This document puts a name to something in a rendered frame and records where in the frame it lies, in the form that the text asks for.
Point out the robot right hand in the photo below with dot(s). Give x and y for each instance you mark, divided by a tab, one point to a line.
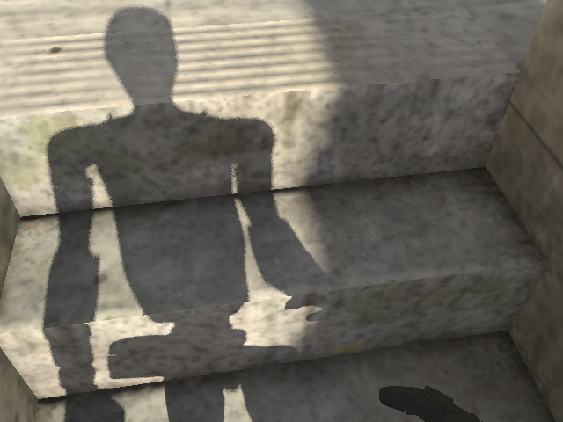
429	404

